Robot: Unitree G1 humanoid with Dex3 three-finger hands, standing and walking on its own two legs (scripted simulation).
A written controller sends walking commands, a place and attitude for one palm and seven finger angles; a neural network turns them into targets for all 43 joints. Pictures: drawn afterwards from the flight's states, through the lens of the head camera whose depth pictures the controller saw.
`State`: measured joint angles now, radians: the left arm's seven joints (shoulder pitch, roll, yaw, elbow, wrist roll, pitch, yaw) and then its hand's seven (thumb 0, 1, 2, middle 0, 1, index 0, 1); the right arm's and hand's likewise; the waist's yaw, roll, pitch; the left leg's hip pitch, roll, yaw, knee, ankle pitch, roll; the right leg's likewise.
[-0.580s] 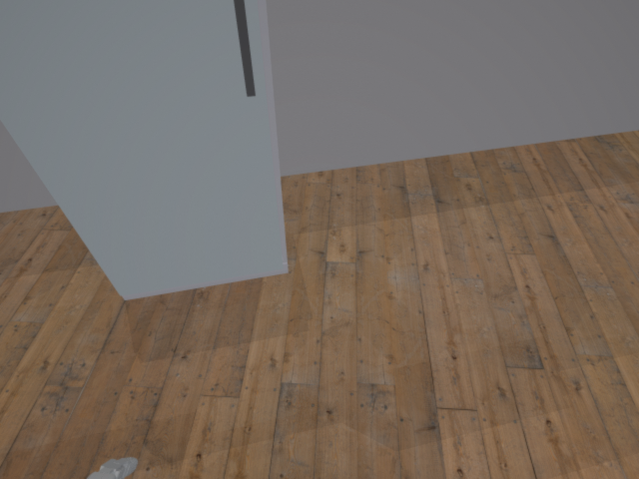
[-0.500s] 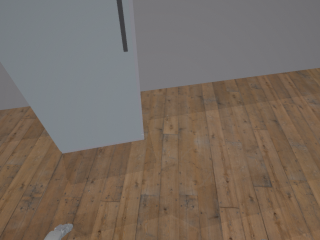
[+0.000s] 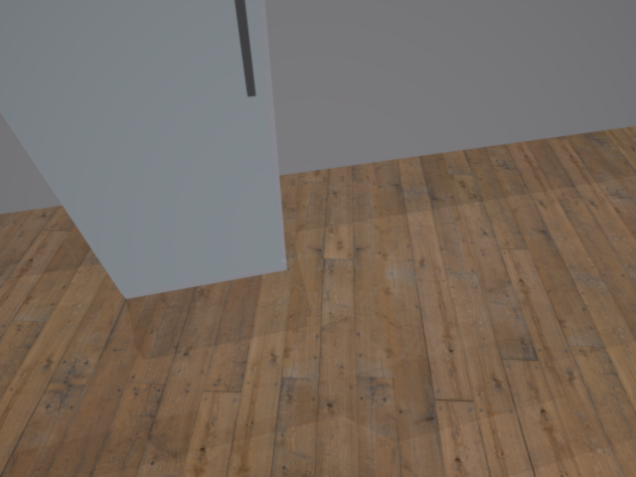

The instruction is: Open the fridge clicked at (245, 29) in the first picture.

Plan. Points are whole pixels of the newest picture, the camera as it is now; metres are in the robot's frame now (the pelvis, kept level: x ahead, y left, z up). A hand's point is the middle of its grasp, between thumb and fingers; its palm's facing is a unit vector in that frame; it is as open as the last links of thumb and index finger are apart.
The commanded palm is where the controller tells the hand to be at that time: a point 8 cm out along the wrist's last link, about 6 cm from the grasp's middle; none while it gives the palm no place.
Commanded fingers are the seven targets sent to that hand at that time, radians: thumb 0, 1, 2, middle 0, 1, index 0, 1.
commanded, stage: stand and wait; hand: right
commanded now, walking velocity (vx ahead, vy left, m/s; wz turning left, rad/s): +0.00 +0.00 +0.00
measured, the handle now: out of the picture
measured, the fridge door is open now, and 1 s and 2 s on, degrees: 0 0 0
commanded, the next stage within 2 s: look at it before walking up in 0.40 s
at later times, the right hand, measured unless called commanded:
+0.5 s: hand out of the picture +0.07 -0.23 -0.15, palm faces -0.04 +0.94 -0.33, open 7.3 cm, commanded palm none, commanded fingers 0.00 -0.90 -0.90 0.20 0.30 0.20 0.30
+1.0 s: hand out of the picture +0.08 -0.24 -0.15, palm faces -0.03 +0.94 -0.34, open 7.3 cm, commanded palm none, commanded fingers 0.00 -0.90 -0.90 0.20 0.30 0.20 0.30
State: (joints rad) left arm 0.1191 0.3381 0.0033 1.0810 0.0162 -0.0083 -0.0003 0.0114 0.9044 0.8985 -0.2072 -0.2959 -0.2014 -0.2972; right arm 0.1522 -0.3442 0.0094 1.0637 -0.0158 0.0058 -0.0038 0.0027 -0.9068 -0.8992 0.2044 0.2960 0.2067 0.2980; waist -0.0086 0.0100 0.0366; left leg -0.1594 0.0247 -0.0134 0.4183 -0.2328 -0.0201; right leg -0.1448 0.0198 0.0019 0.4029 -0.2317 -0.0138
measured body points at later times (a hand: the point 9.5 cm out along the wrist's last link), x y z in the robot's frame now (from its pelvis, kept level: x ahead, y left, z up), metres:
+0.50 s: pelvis -0.01 +0.01 +0.00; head +0.00 +0.01 +0.45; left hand +0.07 +0.31 -0.13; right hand +0.07 -0.28 -0.13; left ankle +0.00 +0.13 -0.74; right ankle -0.01 -0.11 -0.74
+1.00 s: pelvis +0.00 +0.01 +0.00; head +0.01 +0.01 +0.45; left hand +0.09 +0.31 -0.13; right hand +0.08 -0.28 -0.13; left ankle +0.00 +0.13 -0.74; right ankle -0.01 -0.11 -0.74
